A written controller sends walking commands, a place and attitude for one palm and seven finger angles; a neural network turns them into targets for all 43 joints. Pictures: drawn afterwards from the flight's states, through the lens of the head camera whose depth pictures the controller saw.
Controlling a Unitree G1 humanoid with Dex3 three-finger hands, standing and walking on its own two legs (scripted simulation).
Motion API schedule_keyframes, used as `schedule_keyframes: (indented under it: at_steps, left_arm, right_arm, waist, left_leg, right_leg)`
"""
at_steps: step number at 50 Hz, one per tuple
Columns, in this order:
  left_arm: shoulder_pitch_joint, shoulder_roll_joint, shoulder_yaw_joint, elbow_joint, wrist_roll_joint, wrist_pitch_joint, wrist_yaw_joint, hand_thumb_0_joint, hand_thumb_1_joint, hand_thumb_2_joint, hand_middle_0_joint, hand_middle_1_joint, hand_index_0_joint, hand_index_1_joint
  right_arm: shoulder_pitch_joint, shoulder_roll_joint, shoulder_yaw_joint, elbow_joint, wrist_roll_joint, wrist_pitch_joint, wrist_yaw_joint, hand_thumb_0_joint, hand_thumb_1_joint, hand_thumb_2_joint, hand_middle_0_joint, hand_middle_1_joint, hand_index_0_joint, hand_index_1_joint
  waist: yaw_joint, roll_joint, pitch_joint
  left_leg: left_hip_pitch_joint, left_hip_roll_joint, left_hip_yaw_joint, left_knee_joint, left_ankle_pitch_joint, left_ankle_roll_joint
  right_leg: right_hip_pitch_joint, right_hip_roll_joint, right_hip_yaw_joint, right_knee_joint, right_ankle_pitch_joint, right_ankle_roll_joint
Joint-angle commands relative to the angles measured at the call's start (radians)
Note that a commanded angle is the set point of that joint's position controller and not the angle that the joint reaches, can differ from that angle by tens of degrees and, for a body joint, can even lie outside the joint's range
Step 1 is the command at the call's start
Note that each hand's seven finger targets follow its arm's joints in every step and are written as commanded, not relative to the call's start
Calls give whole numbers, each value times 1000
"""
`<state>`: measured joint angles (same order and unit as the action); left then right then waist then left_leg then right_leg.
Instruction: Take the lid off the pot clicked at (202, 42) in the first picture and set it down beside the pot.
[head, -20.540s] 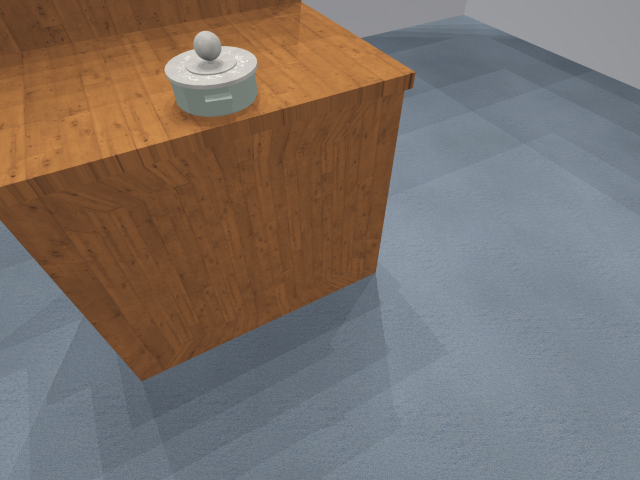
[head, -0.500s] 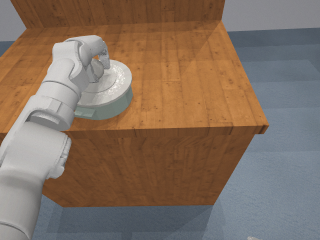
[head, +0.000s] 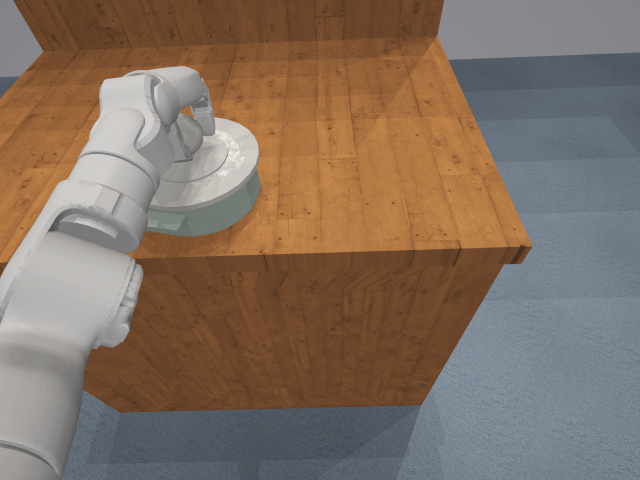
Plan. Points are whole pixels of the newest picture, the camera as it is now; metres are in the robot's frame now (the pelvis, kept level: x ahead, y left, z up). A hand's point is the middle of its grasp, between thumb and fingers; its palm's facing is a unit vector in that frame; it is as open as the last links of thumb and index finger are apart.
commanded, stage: lift the lid straight up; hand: left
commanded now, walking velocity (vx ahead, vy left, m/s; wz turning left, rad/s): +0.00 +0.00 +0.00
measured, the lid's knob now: (181, 135) +0.51 +0.17 +0.17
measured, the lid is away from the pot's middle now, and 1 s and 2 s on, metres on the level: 0.00 0.01 0.01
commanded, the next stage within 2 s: move the lid sideways beside the pot in 1.98 s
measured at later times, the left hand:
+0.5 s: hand (175, 114) +0.49 +0.15 +0.22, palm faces -0.33 -0.07 -0.94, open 8.0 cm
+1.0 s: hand (146, 87) +0.48 +0.17 +0.26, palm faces -0.26 -0.08 -0.96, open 8.0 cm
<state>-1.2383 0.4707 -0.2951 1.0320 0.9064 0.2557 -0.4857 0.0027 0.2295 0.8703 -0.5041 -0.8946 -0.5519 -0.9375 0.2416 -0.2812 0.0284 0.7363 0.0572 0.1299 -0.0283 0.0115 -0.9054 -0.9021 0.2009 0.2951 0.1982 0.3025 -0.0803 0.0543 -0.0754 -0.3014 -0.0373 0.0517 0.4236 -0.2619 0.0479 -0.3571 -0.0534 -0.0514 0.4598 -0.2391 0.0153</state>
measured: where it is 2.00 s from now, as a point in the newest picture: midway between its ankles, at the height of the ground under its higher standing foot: outside the picture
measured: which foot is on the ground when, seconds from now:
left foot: down 0.00-1.00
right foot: down 0.00-1.00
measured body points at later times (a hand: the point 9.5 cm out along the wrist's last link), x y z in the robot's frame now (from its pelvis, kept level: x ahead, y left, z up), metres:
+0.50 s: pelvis +0.00 +0.00 +0.00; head +0.03 -0.03 +0.45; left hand +0.50 +0.15 +0.27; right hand +0.07 -0.26 -0.14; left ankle -0.04 +0.09 -0.74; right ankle -0.01 -0.13 -0.74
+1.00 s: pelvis -0.01 +0.00 +0.00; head +0.02 -0.03 +0.45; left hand +0.49 +0.17 +0.31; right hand +0.08 -0.27 -0.13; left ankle -0.04 +0.09 -0.74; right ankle -0.01 -0.13 -0.74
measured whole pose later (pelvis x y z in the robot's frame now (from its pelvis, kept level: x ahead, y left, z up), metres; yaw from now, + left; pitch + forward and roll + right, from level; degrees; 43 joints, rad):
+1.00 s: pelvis -0.01 +0.00 +0.00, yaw +0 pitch +7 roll +1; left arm -1.38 0.53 -0.28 1.06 0.93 0.28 -0.54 0.01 0.22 0.86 -0.53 -0.89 -0.58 -0.93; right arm 0.23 -0.29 0.03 0.74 0.06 0.06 -0.04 0.01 -0.91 -0.90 0.20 0.30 0.20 0.30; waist -0.08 0.05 -0.08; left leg -0.28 -0.04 0.05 0.40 -0.24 0.04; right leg -0.34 -0.05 -0.05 0.44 -0.22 0.01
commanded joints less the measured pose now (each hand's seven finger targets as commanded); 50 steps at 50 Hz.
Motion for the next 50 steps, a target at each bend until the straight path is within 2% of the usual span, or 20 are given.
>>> schedule_keyframes:
  at_steps: [1,3,6,8,10,12,17,19,20,22,25,28,31,33,36,38,40,46,48,50]
  left_arm:
    - [-618,220,81,-230,16,-19,37,0,623,1034,-694,-996,-746,-1032]
    - [-618,213,70,-248,-4,-18,37,0,625,1034,-695,-996,-747,-1033]
    - [-673,310,138,-268,21,-32,40,0,627,1035,-696,-996,-748,-1034]
    - [-685,211,54,-292,-12,-35,36,0,628,1035,-697,-996,-749,-1034]
    - [-686,225,71,-239,11,-33,34,0,629,1035,-697,-996,-749,-1034]
    - [-686,303,127,-191,23,-28,38,0,629,1035,-698,-996,-749,-1035]
    - [-746,279,103,-246,35,-43,43,0,630,1035,-698,-996,-749,-1035]
    - [-722,308,127,-190,47,-31,42,0,630,1035,-698,-996,-749,-1035]
    - [-726,267,91,-164,46,-26,35,0,630,1035,-698,-996,-749,-1035]
    - [-732,276,99,-159,42,-18,34,0,630,1035,-698,-996,-749,-1035]
    - [-765,265,92,-204,44,-20,34,0,630,1035,-698,-996,-749,-1035]
    - [-746,259,83,-174,30,-5,31,0,630,1035,-698,-996,-749,-1035]
    - [-771,342,147,-181,55,-4,31,0,630,1035,-698,-996,-749,-1035]
    - [-770,272,92,-236,29,-5,26,0,630,1035,-698,-996,-749,-1035]
    - [-741,369,165,-172,68,9,23,0,630,1035,-698,-996,-749,-1035]
    - [-719,304,105,-172,47,20,16,0,630,1035,-698,-996,-749,-1035]
    - [-745,299,88,-139,64,32,11,0,630,1035,-698,-996,-749,-1035]
    - [-838,321,95,-227,61,21,10,0,630,1035,-698,-996,-749,-1035]
    - [-842,259,40,-228,38,22,7,0,630,1035,-698,-996,-749,-1035]
    - [-891,295,67,-245,58,17,8,0,630,1035,-698,-996,-749,-1035]
  right_arm:
    - [-7,-131,-45,-103,-1,-41,-12,0,-900,-900,200,300,200,300]
    - [-11,-138,-48,-105,1,-42,-11,0,-900,-900,200,300,200,300]
    - [-4,-133,-45,-104,0,-61,-16,0,-900,-900,200,300,200,300]
    - [-14,-131,-47,-107,5,-70,-16,0,-900,-900,200,300,200,300]
    - [7,-129,-49,-90,1,-83,-16,0,-900,-900,200,300,200,300]
    - [16,-137,-43,-79,1,-79,-22,0,-900,-900,200,300,200,300]
    - [12,-130,-47,-89,-3,-103,-21,0,-900,-900,200,300,200,300]
    - [23,-136,-46,-76,-5,-92,-20,0,-900,-900,200,300,200,300]
    - [19,-133,-44,-78,-2,-91,-21,0,-900,-900,200,300,200,300]
    - [19,-137,-46,-77,1,-91,-20,0,-900,-900,200,300,200,300]
    - [10,-134,-44,-86,-4,-95,-15,0,-900,-900,200,300,200,300]
    - [3,-141,-43,-83,0,-87,-17,0,-900,-900,200,300,200,300]
    - [2,-136,-40,-88,-4,-93,-21,0,-900,-900,200,300,200,300]
    - [-18,-134,-41,-103,-3,-95,-17,0,-900,-900,200,300,200,300]
    - [-9,-135,-39,-96,-7,-93,-20,0,-900,-900,200,300,200,300]
    - [-28,-137,-39,-105,1,-83,-19,0,-900,-900,200,300,200,300]
    - [-19,-137,-36,-97,7,-76,-21,0,-900,-900,200,300,200,300]
    - [-28,-129,-34,-106,8,-95,-24,0,-900,-900,200,300,200,300]
    - [-31,-133,-36,-103,11,-100,-25,0,-900,-900,200,300,200,300]
    - [-17,-130,-36,-95,9,-113,-24,0,-900,-900,200,300,200,300]
  waist:
    - [-10,-52,-447]
    - [-14,-26,-437]
    - [-5,-56,-481]
    - [-19,-7,-455]
    - [-19,-30,-406]
    - [-13,-61,-397]
    - [-7,-18,-477]
    - [-10,-49,-466]
    - [-18,-73,-430]
    - [-15,-86,-419]
    - [-9,-35,-475]
    - [-14,-48,-435]
    - [1,-88,-464]
    - [4,-27,-476]
    - [13,-91,-470]
    - [6,-75,-429]
    - [-7,-109,-382]
    - [-10,-58,-459]
    - [-24,-16,-441]
    - [-23,-20,-465]
  left_leg:
    - [239,-14,-71,24,520,16]
    - [247,-12,-75,23,537,12]
    - [245,-14,-73,16,511,18]
    - [273,-10,-80,18,543,10]
    - [268,-9,-82,14,514,10]
    - [226,-15,-77,-1,458,13]
    - [287,-10,-87,12,540,4]
    - [259,-9,-82,13,540,2]
    - [236,-13,-76,5,508,8]
    - [225,-12,-69,-3,480,12]
    - [270,-10,-80,11,562,5]
    - [240,-12,-72,6,539,8]
    - [225,-15,-66,-2,505,16]
    - [256,-13,-72,8,584,10]
    - [212,-14,-61,6,544,18]
    - [196,-17,-53,4,542,20]
    - [169,-15,-47,-10,461,21]
    - [231,-18,-63,-4,460,20]
    - [258,-16,-68,4,492,14]
    - [273,-15,-75,3,492,12]
  right_leg:
    - [151,71,17,-2,400,-49]
    - [144,71,12,-10,400,-51]
    - [187,68,26,-7,408,-46]
    - [145,68,14,-15,394,-50]
    - [110,74,15,-23,357,-47]
    - [139,74,17,-23,354,-49]
    - [141,69,23,-15,378,-48]
    - [151,70,21,-14,385,-47]
    - [142,70,21,-21,380,-47]
    - [147,68,20,-23,374,-46]
    - [147,67,24,-12,402,-47]
    - [159,65,21,-23,407,-50]
    - [196,63,32,-16,411,-45]
    - [191,59,24,-11,443,-49]
    - [222,57,38,-10,446,-43]
    - [216,55,32,-17,458,-46]
    - [186,55,34,-27,405,-42]
    - [185,57,37,-24,381,-45]
    - [151,59,27,-34,375,-48]
    - [144,62,33,-31,364,-46]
